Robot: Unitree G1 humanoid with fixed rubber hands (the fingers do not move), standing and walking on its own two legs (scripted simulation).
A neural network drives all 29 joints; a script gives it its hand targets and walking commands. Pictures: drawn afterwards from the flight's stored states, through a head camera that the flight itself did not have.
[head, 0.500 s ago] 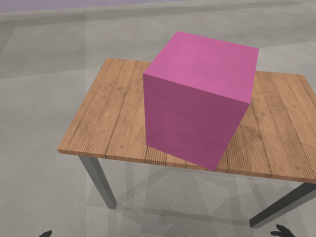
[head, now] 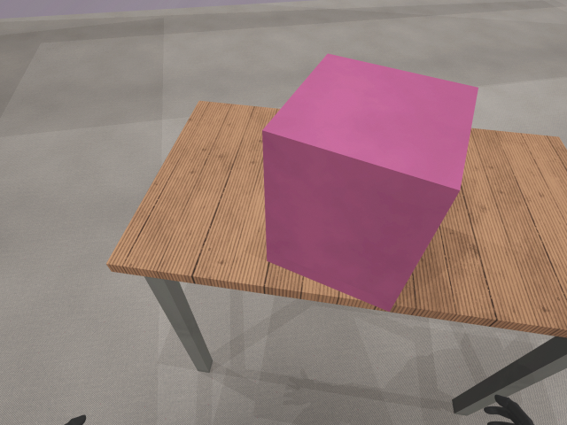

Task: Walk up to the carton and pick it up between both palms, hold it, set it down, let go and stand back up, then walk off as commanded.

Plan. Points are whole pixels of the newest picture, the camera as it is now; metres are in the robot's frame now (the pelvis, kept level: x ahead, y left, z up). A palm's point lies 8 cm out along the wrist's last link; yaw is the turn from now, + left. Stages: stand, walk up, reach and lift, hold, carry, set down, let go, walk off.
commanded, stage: walk up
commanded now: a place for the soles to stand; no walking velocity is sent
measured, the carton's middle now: (359, 185) +0.44 -0.09 +0.09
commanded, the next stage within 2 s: none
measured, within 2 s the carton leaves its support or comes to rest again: neither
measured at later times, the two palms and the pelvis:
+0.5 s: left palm out of the picture +0.08 +0.32 -0.10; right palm out of the picture +0.12 -0.32 -0.09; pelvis +0.01 -0.01 +0.00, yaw +1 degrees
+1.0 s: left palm out of the picture +0.05 +0.27 -0.10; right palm out of the picture +0.12 -0.38 -0.09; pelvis +0.00 -0.06 +0.00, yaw +6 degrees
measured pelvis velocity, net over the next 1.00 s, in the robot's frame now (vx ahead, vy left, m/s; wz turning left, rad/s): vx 0.00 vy -0.06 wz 0.10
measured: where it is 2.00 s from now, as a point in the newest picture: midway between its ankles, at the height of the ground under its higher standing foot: outside the picture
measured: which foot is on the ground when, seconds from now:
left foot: down 0.00-0.88, up 0.90-1.00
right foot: down 0.00-1.00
